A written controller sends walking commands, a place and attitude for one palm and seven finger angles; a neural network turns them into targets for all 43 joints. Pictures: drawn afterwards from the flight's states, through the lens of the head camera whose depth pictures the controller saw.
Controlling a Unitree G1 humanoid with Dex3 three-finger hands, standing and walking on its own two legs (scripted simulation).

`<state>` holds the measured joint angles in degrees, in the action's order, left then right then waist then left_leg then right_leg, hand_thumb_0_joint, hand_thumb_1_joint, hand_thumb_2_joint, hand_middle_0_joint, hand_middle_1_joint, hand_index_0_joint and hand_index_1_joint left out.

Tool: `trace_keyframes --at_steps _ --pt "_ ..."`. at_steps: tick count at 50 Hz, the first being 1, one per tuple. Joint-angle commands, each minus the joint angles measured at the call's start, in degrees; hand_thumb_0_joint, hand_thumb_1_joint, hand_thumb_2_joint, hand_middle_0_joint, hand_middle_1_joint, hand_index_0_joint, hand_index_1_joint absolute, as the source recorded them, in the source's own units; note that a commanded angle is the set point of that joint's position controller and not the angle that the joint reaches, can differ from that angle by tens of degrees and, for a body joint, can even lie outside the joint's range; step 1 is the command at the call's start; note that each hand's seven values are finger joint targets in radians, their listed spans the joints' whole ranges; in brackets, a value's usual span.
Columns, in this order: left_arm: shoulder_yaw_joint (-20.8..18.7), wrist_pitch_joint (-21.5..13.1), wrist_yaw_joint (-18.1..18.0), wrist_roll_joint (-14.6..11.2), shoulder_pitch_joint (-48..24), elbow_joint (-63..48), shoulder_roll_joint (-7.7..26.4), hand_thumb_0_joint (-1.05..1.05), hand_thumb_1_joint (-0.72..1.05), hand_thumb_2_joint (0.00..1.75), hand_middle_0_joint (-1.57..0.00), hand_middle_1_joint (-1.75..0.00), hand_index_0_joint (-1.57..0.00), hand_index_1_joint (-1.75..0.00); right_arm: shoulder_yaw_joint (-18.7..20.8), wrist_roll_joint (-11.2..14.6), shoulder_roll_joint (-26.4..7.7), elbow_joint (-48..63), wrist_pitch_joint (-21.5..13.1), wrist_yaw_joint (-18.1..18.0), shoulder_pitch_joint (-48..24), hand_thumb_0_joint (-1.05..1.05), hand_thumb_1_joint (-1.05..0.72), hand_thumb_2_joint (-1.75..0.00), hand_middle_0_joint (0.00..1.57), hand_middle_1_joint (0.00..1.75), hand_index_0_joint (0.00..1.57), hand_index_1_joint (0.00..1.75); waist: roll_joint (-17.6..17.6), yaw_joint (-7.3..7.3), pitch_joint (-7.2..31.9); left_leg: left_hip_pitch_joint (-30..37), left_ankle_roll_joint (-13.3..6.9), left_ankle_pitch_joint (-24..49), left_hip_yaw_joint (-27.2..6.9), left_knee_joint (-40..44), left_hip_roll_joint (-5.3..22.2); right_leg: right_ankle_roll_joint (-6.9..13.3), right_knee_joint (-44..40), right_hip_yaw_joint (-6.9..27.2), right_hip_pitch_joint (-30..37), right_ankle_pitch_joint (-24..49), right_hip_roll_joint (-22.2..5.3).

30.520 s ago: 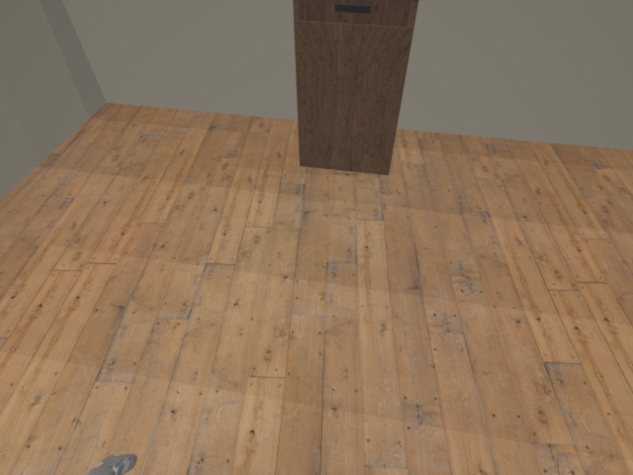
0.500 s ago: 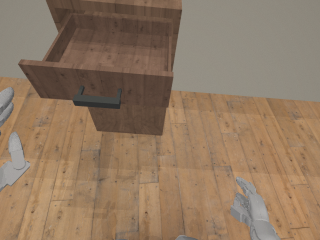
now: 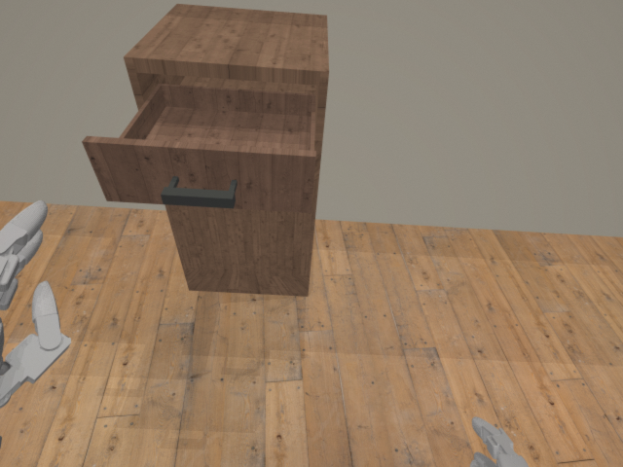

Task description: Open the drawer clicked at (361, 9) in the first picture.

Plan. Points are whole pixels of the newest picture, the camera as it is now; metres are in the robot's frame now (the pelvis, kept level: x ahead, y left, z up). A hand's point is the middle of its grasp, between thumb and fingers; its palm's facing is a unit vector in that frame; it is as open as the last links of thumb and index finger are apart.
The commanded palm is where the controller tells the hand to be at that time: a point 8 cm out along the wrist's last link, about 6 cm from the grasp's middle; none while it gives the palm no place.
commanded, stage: stop stepping back and stand still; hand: left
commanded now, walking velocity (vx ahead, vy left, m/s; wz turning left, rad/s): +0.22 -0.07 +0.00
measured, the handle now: (201, 190) +0.59 +0.21 +0.02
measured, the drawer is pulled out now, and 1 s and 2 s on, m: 0.30 0.30 0.30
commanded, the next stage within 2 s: let the arm hang, fingers relaxed in 0.40 s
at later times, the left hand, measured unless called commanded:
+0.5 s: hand (53, 354) +0.17 +0.21 +0.20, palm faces +0.36 -0.80 -0.47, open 7.4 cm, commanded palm none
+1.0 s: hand out of the picture -0.05 +0.19 -0.16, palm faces +0.10 -0.97 -0.24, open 7.1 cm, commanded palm none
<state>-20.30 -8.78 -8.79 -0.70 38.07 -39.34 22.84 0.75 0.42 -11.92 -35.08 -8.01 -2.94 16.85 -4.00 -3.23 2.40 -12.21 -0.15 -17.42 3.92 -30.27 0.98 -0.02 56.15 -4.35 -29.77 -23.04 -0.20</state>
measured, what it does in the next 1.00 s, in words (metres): steps on the spot: right foot, then left foot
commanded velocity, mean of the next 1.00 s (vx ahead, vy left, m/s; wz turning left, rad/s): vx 0.03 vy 0.03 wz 0.00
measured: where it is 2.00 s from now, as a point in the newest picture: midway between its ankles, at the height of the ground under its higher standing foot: outside the picture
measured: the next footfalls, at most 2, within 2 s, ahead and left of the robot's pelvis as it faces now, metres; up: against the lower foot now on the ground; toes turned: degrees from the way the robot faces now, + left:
right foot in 0.12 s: +0.04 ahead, -0.12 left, +0.00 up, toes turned +3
left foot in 0.44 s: +0.04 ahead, +0.11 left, +0.00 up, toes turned +4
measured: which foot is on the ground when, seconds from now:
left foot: down 0.00-0.14, up 0.16-0.42, down 0.44-1.00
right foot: up 0.00-0.10, down 0.12-1.00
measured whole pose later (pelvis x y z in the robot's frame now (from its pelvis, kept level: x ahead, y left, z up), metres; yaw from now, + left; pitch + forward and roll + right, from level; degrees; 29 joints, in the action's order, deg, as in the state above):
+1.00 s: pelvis -0.02 -0.01 +0.01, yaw +5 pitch -1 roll -1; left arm -1.9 2.5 -0.8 1.0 19.5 56.4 12.7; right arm 0.8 -1.0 -11.7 -56.8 1.7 -1.3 17.0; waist 0.3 0.4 -5.3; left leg -15.1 -0.4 -12.1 -0.4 -27.8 0.5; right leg 0.4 25.3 -1.6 -12.0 -12.8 0.6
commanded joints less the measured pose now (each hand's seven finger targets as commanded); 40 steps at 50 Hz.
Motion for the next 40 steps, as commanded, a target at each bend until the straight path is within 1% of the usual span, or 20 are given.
trace_keyframes --at_steps 1,4,5,6,7,8,10,13,19,20,23,24,25,27,29,31,32,33,36,40 --pt "-11.3 -6.1 -2.2 -0.8 -2.1 -11.7 11.2 0.0 0.9 0.9 -0.2 -0.3 -0.2 -0.3 1.3 0.2 -6.3 6.8 -4.3 -0.3 -7.9 0.0 -0.9 -0.9 0.2 0.3 0.2 0.3 16.9 3.09 -4.6 -5.9 -8.8 5.0 -11.7 14.6 13.5 -0.1 -8.0 0.1 3.1 -0.7 -2.0" --pt "-10.8 -5.5 -1.7 -1.6 -6.3 -0.7 8.9 0.0 0.9 0.9 -0.2 -0.3 -0.2 -0.3 1.5 0.2 -7.5 6.9 -1.8 -1.1 -8.7 0.0 -0.9 -0.9 0.2 0.3 0.2 0.3 12.4 2.91 -3.6 -13.4 -6.1 -4.5 -7.6 6.5 10.5 0.3 -26.1 -3.2 20.1 -0.3 0.6" --pt "-10.6 -5.4 -1.3 -1.3 -7.7 1.9 9.2 0.0 0.9 0.9 -0.2 -0.3 -0.2 -0.3 2.0 0.6 -7.7 6.8 -1.0 -1.1 -9.1 0.0 -0.9 -0.9 0.2 0.3 0.2 0.3 5.7 2.94 -3.1 -17.8 -4.8 -9.8 -4.8 -1.3 7.0 1.4 -31.4 0.6 25.4 0.8 -1.1" --pt "-11.2 -5.1 -1.0 -1.3 -7.7 4.9 10.4 0.0 0.9 0.9 -0.2 -0.3 -0.2 -0.3 2.7 1.0 -7.3 7.1 -0.1 -1.0 -9.3 0.0 -0.9 -0.9 0.2 0.3 0.2 0.3 -8.0 2.68 -2.9 -23.8 -2.6 -12.0 -1.2 -17.3 0.8 6.0 -39.3 18.9 26.5 -4.6 -10.4" --pt "-11.3 -5.1 -0.4 -2.4 -10.3 5.2 10.9 0.0 0.9 0.9 -0.2 -0.3 -0.2 -0.3 3.5 1.3 -8.1 7.6 0.4 -0.9 -10.7 0.0 -0.9 -0.9 0.2 0.3 0.2 0.3 -15.1 2.62 -3.3 -26.6 -1.6 -11.9 -3.5 -31.0 -1.4 9.1 -45.9 33.7 22.5 -2.2 -20.5" --pt "-11.9 -6.5 0.0 -2.3 -12.1 5.1 11.1 0.0 0.9 0.9 -0.2 -0.3 -0.2 -0.3 3.7 0.2 -8.5 6.0 0.6 -0.5 -9.1 0.0 -0.9 -0.9 0.2 0.3 0.2 0.3 -9.3 1.42 -2.7 -25.3 -0.9 -7.0 -5.1 -36.1 -0.1 9.2 -44.4 27.2 22.1 9.8 -20.7" --pt "-9.3 -6.4 0.9 -1.9 -8.7 7.0 7.7 0.0 0.9 0.9 -0.2 -0.3 -0.2 -0.3 3.7 0.7 -7.4 5.3 1.3 0.3 -8.3 0.0 -0.9 -0.9 0.2 0.3 0.2 0.3 -5.0 1.03 -0.4 -18.8 -0.6 -2.7 -6.2 -35.1 1.4 6.6 -45.5 23.2 12.9 -7.8 -17.1" --pt "-7.5 -7.8 1.6 -2.0 -7.7 -1.2 7.5 0.0 0.9 0.9 -0.2 -0.3 -0.2 -0.3 2.8 0.4 -6.8 7.5 1.8 0.3 -12.0 0.0 -0.9 -0.9 0.2 0.3 0.2 0.3 -6.7 1.39 -1.9 -15.0 -0.3 1.6 -3.3 -27.1 1.5 6.1 -47.5 14.7 9.2 -4.4 -15.1" --pt "-9.4 -8.1 -2.0 -0.7 -3.6 -17.2 11.4 0.0 0.9 0.9 -0.2 -0.3 -0.2 -0.3 2.1 -1.0 -5.8 9.3 -0.8 -1.6 -10.1 0.0 -0.9 -0.9 0.2 0.3 0.2 0.3 4.2 2.75 1.9 1.6 -2.7 -0.2 0.0 3.8 -0.1 6.1 -42.9 12.5 11.3 -8.1 -14.2" --pt "-9.9 -8.3 -2.4 -0.8 -2.2 -16.6 11.4 0.0 0.9 0.9 -0.2 -0.3 -0.2 -0.3 1.8 -1.1 -5.8 9.2 -1.1 -1.7 -8.8 0.0 -0.9 -0.9 0.2 0.3 0.2 0.3 6.9 2.66 2.1 2.7 -2.9 -0.6 -1.4 7.6 0.3 4.9 -39.3 11.0 12.0 -6.9 -11.8" --pt "-10.3 -8.5 -2.9 -1.0 -4.4 -15.2 10.3 0.0 0.9 0.9 -0.2 -0.3 -0.2 -0.3 2.0 -0.7 -7.2 9.8 -1.8 -1.1 -8.8 0.0 -0.9 -0.9 0.2 0.3 0.2 0.3 20.1 3.4 0.7 -0.9 -7.4 -1.1 -19.0 15.7 13.6 0.1 -19.8 1.4 11.1 3.4 -1.2" --pt "-10.6 -8.3 -2.9 -1.6 -3.8 -12.6 10.4 0.0 0.9 0.9 -0.2 -0.3 -0.2 -0.3 2.2 -0.2 -6.7 9.6 -1.9 -1.1 -8.3 0.0 -0.9 -0.9 0.2 0.3 0.2 0.3 17.5 2.95 1.8 -1.6 -7.1 4.2 -18.4 14.8 13.9 -0.4 -18.0 1.3 11.8 2.6 -1.0" --pt "15.1 3.4 6.4 4.8 -10.6 36.6 -5.8 0.0 0.9 0.9 -0.2 -0.3 -0.2 -0.3 5.0 -1.4 -15.3 -4.5 -3.4 3.5 -8.0 0.0 -0.9 -0.9 0.2 0.3 0.2 0.3 19.5 -1.93 -4.2 -6.9 -7.2 19.8 -16.1 5.6 10.9 -0.2 -9.9 1.6 2.5 1.6 -3.5" --pt "15.0 9.4 7.8 3.8 -10.1 39.6 -7.4 0.0 0.9 0.9 -0.2 -0.3 -0.2 -0.3 3.8 -1.5 -9.2 -3.0 1.1 2.9 -4.2 0.0 -0.9 -0.9 0.2 0.3 0.2 0.3 15.3 0.23 1.4 -3.3 -6.8 35.5 -12.7 3.8 10.5 -0.5 -11.1 4.4 5.1 -4.0 -2.5" --pt "16.3 9.2 7.9 3.7 -14.4 44.0 -7.3 0.0 0.9 0.9 -0.2 -0.3 -0.2 -0.3 3.1 -2.2 -8.8 -3.3 1.9 2.4 -4.8 0.0 -0.9 -0.9 0.2 0.3 0.2 0.3 -1.4 2.36 5.0 1.3 -5.6 41.6 -13.3 -0.5 9.6 -0.1 -19.8 4.0 8.5 4.6 -2.0" --pt "15.6 8.8 7.8 3.8 -13.0 51.8 -3.6 0.0 0.9 0.9 -0.2 -0.3 -0.2 -0.3 2.7 -1.0 -8.1 -2.9 2.8 2.0 -5.6 0.0 -0.9 -0.9 0.2 0.3 0.2 0.3 -15.8 4.07 8.3 -7.4 -1.5 25.4 -6.9 -7.1 2.0 2.3 -25.7 10.7 25.5 45.4 -8.3" --pt "14.6 8.6 8.1 3.4 -14.6 56.5 -0.7 0.0 0.9 0.9 -0.2 -0.3 -0.2 -0.3 2.4 -0.6 -7.3 -4.0 3.9 2.3 -5.1 0.0 -0.9 -0.9 0.2 0.3 0.2 0.3 -17.4 3.56 5.5 -10.6 -0.1 7.6 -5.6 -7.7 -0.7 5.2 -27.3 14.3 26.1 52.6 -13.1" --pt "14.8 8.8 8.5 2.9 -17.3 60.2 0.7 0.0 0.9 0.9 -0.2 -0.3 -0.2 -0.3 2.2 -0.5 -7.5 -5.1 5.3 2.4 -3.4 0.0 -0.9 -0.9 0.2 0.3 0.2 0.3 -13.3 2.27 2.0 -8.8 0.1 -2.2 -5.3 -6.2 -1.3 6.7 -29.0 14.2 21.9 45.5 -14.5" --pt "15.9 9.2 7.7 2.2 -21.1 70.0 -0.6 0.0 0.9 0.9 -0.2 -0.3 -0.2 -0.3 2.0 -1.7 -6.3 -7.6 7.6 2.3 -4.7 0.0 -0.9 -0.9 0.2 0.3 0.2 0.3 -7.1 2.42 -3.2 -5.0 -0.4 5.4 -4.3 -4.1 -0.9 5.3 -30.7 13.0 17.2 37.3 -10.0" --pt "17.2 9.6 7.7 1.5 -21.5 80.1 -2.7 0.0 0.9 0.9 -0.2 -0.3 -0.2 -0.3 0.6 -1.6 -6.2 -12.1 7.8 2.1 -4.0 0.0 -0.9 -0.9 0.2 0.3 0.2 0.3 14.3 3.0 -6.4 -3.3 -2.6 10.4 -10.6 7.6 4.4 2.0 -31.4 8.0 14.6 9.2 -2.5"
